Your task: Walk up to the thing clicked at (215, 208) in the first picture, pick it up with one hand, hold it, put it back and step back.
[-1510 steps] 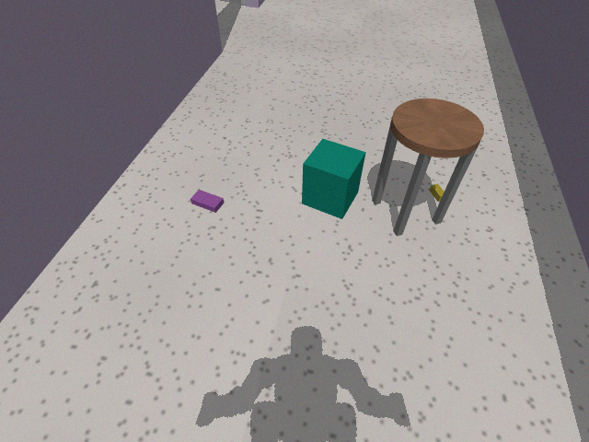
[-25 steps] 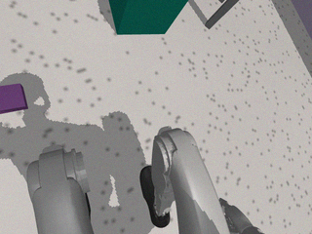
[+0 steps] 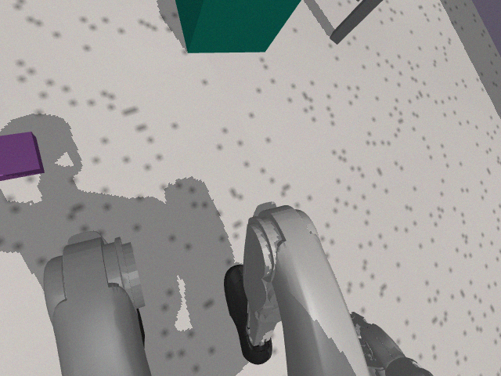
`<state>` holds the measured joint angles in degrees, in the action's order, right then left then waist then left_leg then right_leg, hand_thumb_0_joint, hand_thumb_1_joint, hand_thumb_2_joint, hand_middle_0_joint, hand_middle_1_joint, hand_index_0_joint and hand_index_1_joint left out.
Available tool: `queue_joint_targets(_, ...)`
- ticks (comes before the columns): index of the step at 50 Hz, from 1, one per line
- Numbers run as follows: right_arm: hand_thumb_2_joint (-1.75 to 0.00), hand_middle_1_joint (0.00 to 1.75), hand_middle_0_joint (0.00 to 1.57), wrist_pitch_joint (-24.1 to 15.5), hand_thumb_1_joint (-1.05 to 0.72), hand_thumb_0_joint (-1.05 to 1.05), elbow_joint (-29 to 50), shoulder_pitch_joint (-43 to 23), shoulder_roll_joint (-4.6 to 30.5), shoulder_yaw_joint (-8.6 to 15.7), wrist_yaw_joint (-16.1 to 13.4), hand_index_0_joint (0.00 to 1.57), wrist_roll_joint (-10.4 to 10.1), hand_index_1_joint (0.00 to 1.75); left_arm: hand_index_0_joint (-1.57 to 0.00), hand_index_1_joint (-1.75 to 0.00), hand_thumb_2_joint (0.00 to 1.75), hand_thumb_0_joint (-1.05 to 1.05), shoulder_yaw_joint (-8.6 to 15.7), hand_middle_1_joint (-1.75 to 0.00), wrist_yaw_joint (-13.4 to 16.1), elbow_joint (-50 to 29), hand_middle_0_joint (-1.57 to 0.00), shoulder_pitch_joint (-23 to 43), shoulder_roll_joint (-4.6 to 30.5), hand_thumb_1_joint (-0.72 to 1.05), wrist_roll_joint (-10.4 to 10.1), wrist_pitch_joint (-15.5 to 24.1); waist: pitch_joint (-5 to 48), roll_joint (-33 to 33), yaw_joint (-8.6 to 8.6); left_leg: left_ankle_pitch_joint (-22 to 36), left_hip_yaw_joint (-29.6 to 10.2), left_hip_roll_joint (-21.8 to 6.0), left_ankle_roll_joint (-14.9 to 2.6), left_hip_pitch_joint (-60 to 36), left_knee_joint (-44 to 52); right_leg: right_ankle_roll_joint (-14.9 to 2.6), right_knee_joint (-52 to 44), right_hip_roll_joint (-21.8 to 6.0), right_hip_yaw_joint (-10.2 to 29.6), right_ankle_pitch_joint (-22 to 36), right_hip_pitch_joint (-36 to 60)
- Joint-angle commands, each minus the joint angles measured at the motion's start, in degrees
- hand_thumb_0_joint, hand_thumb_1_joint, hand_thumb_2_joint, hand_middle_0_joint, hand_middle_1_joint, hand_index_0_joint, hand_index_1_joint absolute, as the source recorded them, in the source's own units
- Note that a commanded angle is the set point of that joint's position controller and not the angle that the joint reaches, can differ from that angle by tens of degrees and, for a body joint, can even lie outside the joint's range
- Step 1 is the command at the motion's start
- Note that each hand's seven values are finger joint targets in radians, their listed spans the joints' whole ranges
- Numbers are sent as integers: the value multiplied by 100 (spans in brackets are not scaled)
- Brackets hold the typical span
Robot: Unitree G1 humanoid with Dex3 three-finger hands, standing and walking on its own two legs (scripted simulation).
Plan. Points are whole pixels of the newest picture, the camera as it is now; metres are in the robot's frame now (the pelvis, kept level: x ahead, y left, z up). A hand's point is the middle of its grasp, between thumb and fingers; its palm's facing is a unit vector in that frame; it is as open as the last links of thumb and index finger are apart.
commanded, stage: approach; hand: left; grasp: from above
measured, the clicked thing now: out of the picture +0.46 +0.36 -0.29
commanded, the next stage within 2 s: close in in 0.50 s
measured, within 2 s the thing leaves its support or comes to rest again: neither
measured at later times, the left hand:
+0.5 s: hand out of the picture +0.45 +0.35 -0.16, palm faces -0.46 -0.10 -0.88, open 14.2 cm
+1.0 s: hand out of the picture +0.44 +0.35 -0.24, palm faces -0.41 -0.13 -0.90, open 14.3 cm
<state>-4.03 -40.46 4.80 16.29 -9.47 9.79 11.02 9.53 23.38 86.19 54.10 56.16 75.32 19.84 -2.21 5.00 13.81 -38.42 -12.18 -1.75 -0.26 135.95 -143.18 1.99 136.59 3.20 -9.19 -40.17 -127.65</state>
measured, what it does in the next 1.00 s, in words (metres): stands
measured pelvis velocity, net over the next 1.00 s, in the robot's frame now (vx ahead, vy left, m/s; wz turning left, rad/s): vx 0.00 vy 0.01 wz -0.03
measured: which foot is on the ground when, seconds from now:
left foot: down 0.00-1.00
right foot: down 0.00-1.00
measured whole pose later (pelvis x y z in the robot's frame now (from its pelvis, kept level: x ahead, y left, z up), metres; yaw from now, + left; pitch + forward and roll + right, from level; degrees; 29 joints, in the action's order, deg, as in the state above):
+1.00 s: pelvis +0.00 +0.01 -0.01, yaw -2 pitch +29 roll -14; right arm -6.8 -39.2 2.9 17.1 -13.7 10.9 14.5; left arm 6.9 34.4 96.3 59.7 58.8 80.4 18.3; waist -5.2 8.7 18.8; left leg -40.1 -13.8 -1.7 -0.8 136.3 -145.8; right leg 2.5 137.5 3.9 -10.5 -41.1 -127.0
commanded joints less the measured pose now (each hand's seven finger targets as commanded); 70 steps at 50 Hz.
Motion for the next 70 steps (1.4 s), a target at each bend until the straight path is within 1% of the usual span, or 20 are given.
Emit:
queue_joint_targets(1,-89,30,20,-77,-89,0,-59,1164,1611,506,-61,20,-26,30,-6,-103,101,0,-145,-102,312,-907,-6,1947,1174,-56,-173,-115,3772,-2667,235,993,516,-57,-62,-3342,1479,-348,-1320,182,-395,1360,1274)
queue_joint_targets(6,-89,30,20,-183,-89,0,-117,1430,1629,530,-81,20,-28,30,-6,-103,100,0,-450,-103,409,-852,-6,2392,789,-56,-192,-315,3674,-2757,467,933,473,-80,-27,-3388,1548,-342,-1348,157,-418,1409,1161)
queue_joint_targets(14,-89,30,20,-150,-89,0,199,1291,1645,425,-88,20,-109,30,-7,-101,100,0,47,-101,560,-818,-8,2236,1438,-56,-192,-915,4376,-3278,18,1505,613,-39,-1,-3666,1681,-396,-1249,146,-305,1840,1550)
queue_joint_targets(19,-89,30,20,-112,-89,0,290,1208,1591,387,-64,20,-232,30,-6,-100,100,0,69,-100,297,-536,-7,1614,1462,-57,-484,-1244,4212,-2436,-44,1357,794,-4,-206,-2847,1513,-310,-1511,208,-75,1869,2034)
queue_joint_targets(21,-89,30,20,-107,-89,0,285,1190,1541,387,-49,20,-268,30,-6,-101,99,0,-128,-101,7,-158,-7,1223,1230,-57,-636,-1294,3781,-1897,44,954,777,4,-279,-2309,1499,-283,-1625,248,37,1470,2119)
queue_joint_targets(25,-89,30,20,-47,-89,0,306,1228,1629,329,-101,20,-299,30,-7,-102,97,0,-282,-103,-493,-369,-7,1440,1203,-54,-817,-1140,3430,-1362,267,600,699,8,-335,-1953,1428,-250,-1726,218,93,1016,2171)
queue_joint_targets(29,-89,30,20,-16,-89,0,182,1329,1679,259,-211,20,-214,30,-8,-103,97,0,-388,-104,-624,-564,-7,1985,1131,-54,-905,-540,3274,-1287,532,399,552,-19,-246,-2102,1366,-286,-1753,221,-90,750,2052)
queue_joint_targets(32,-89,30,20,3,-89,0,170,1276,1757,194,-272,20,-92,30,-8,-103,95,0,-297,-105,-473,-548,-7,2022,1479,-53,-683,-56,3131,-1706,432,323,524,-3,-154,-2487,1336,-357,-1683,186,-198,598,1866)
queue_joint_targets(36,-90,30,20,42,-89,0,111,1182,1753,154,-261,20,35,30,-5,-100,100,0,-211,-99,8,-801,-6,2237,1557,-56,-286,308,3705,-2890,368,904,375,-91,14,-3724,1479,-390,-1282,185,-454,1145,1550)
queue_joint_targets(43,-89,30,20,-82,-88,0,-51,1032,1832,100,-68,20,280,30,-4,-96,103,0,-219,-94,1036,106,-6,2144,1454,-58,346,133,3358,-3250,586,1601,316,-152,48,-3951,1316,-363,-940,206,-655,1730,1130)
queue_joint_targets(46,-89,30,20,-224,-88,0,-42,971,1889,56,39,20,333,30,-4,-97,101,0,-224,-95,1358,341,-6,2126,1523,-56,446,-102,3223,-3293,643,1609,336,-154,45,-3858,1294,-352,-951,239,-647,1851,1174)
queue_joint_targets(48,-89,30,20,-301,-88,0,-47,928,1929,42,97,20,346,30,-4,-97,101,0,-83,-95,1524,245,-6,2235,1756,-56,428,-273,3359,-3352,537,1594,327,-164,57,-3777,1313,-354,-939,246,-648,1898,1256)
queue_joint_targets(49,-89,30,20,-367,-88,0,-7,945,1953,50,137,20,376,30,-5,-97,99,0,-162,-96,1533,537,-6,2146,1599,-55,396,-376,3183,-3241,699,1465,321,-166,45,-3644,1277,-338,-897,232,-658,1835,1204)
queue_joint_targets(52,-89,30,20,-527,-88,0,62,928,2012,16,227,20,359,30,-6,-98,97,0,-212,-98,1498,683,-6,2167,1525,-53,256,-616,3048,-3100,794,1208,294,-162,12,-3426,1242,-312,-930,246,-661,1712,1168)
queue_joint_targets(55,-89,30,20,-653,-89,0,216,856,2077,-5,258,20,309,30,-6,-99,96,0,-90,-99,1379,739,-6,2017,1728,-52,25,-801,3187,-2973,647,1140,253,-180,4,-3323,1260,-314,-964,249,-623,1654,1321)
queue_joint_targets(57,-90,30,20,-678,-89,0,270,900,2124,-3,242,20,265,30,-6,-99,97,0,216,-99,1303,810,-6,1735,2079,-53,-88,-890,3158,-2884,551,989,259,-174,-14,-3160,1297,-319,-1013,253,-573,1468,1436)
queue_joint_targets(59,-90,30,20,-708,-89,0,372,830,2009,-97,246,20,292,30,-6,-100,96,0,21,-100,1134,801,-6,1707,1813,-53,-216,-928,3070,-2800,622,967,334,-159,-61,-2990,1222,-308,-1069,284,-549,1488,1564)
queue_joint_targets(61,-90,30,20,-699,-89,0,321,957,2069,-103,211,20,298,30,-6,-100,96,0,288,-100,1021,722,-6,1529,2171,-53,-321,-914,3153,-2617,600,1041,368,-160,-100,-2863,1142,-286,-1137,302,-510,1558,1806)
queue_joint_targets(64,-90,30,20,-681,-89,0,352,1047,2079,-172,178,20,251,30,-5,-99,98,0,374,-98,817,569,-6,1544,2325,-55,-464,-774,3072,-2285,706,1106,378,-173,-159,-2648,968,-238,-1223,291,-454,1678,2025)
queue_joint_targets(70,-90,30,20,-597,-89,0,262,1072,2062,-229,105,20,300,30,-5,-99,99,0,164,-98,587,259,-6,1469,2203,-55,-517,-279,3182,-2466,751,1222,272,-226,-101,-2978,942,-223,-1171,331,-531,1779,2247)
